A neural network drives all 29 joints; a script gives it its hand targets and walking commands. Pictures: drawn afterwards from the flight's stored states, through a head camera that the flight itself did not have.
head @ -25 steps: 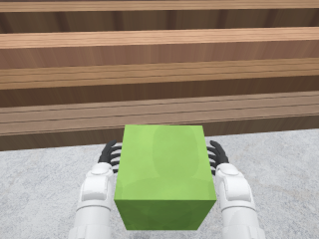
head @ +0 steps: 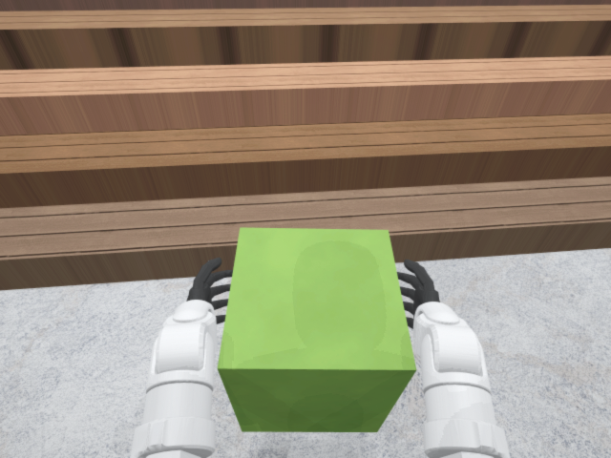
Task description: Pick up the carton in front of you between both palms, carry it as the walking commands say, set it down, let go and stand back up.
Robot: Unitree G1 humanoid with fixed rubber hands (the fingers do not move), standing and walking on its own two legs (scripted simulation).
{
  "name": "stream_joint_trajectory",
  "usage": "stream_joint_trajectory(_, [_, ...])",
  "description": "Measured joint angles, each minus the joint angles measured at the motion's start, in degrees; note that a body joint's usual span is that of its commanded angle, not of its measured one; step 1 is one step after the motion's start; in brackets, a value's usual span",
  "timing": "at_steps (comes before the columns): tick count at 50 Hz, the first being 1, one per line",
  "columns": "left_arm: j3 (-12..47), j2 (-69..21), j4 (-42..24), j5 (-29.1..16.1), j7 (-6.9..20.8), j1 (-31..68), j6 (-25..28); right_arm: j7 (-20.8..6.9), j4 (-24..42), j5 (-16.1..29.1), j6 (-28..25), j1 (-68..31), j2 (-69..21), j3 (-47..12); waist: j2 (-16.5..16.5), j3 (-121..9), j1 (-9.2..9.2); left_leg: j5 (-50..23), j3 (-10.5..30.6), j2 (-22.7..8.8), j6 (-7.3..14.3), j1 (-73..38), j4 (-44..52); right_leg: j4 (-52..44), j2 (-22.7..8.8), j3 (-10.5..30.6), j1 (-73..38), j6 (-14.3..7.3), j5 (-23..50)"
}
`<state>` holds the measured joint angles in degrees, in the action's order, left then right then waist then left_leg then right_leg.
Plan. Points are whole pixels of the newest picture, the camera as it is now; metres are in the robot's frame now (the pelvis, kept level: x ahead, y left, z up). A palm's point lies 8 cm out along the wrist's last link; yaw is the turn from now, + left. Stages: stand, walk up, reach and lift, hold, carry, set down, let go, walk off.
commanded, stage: hold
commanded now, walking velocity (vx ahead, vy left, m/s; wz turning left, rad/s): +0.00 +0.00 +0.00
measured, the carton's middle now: (312, 335) +0.30 +0.00 -0.02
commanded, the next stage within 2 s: carry in 0.70 s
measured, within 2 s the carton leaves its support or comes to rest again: neither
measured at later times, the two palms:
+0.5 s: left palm (202, 308) +0.30 +0.15 +0.05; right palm (424, 309) +0.30 -0.15 +0.05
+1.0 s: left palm (208, 280) +0.32 +0.14 +0.08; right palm (428, 279) +0.33 -0.16 +0.07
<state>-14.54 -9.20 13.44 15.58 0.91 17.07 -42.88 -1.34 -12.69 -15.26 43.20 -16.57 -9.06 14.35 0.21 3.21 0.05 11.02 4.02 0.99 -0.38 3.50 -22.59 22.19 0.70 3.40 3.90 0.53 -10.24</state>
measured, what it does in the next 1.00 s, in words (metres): shifts its weight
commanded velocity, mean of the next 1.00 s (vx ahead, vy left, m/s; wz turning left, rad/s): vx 0.17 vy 0.00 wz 0.00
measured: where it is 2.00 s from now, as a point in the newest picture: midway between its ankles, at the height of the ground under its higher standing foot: (310, 365)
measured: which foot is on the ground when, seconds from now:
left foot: down 0.00-1.00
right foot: down 0.00-1.00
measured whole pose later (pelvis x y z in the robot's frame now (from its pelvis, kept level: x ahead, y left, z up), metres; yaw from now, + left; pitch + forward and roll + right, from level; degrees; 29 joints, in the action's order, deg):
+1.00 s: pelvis +0.05 -0.01 -0.01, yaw +2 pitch +2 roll +0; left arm -7.2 -7.9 -3.4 8.7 -3.2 10.6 -55.3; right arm 2.4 5.6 -8.8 55.8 -8.7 -6.5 7.1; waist 0.8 -9.5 -0.3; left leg 24.0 0.9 -1.2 -0.1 17.2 -36.0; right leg 28.9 -0.8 -2.6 13.4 -0.4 -17.0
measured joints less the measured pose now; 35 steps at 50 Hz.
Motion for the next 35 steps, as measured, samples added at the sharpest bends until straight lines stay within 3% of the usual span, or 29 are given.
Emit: stream_joint_trajectory(35, [3.3,0.89,-3.75,-0.61,-0.14,-3.89,-0.96,0.26,3.3,0.66,0.88,3.51,0.78,-3.49,-0.17,-0.46,-0.01,-0.15,-0.02,-0.11,0.04,-1.73,2.29,-2.28,-0.01,0.13,-1.71,-0.02,0.18])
